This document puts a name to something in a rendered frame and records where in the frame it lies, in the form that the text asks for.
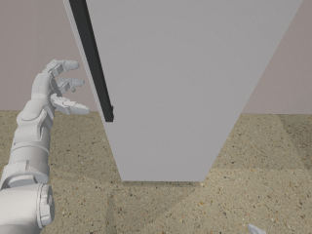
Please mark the fridge door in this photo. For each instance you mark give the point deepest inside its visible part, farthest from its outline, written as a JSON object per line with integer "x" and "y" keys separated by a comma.
{"x": 179, "y": 74}

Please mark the left robot forearm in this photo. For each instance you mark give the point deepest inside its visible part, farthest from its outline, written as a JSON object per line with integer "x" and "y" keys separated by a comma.
{"x": 28, "y": 162}

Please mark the handle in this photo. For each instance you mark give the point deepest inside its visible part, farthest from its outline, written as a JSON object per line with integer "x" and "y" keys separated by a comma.
{"x": 83, "y": 22}

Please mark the left robot upper arm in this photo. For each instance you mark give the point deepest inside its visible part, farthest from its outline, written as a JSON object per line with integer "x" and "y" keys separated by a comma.
{"x": 26, "y": 209}

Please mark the robot left hand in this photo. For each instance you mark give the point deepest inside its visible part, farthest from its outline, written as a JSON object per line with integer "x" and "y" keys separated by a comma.
{"x": 45, "y": 87}

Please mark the robot right hand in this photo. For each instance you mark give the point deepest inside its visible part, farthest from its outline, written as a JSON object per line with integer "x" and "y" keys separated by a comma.
{"x": 255, "y": 230}

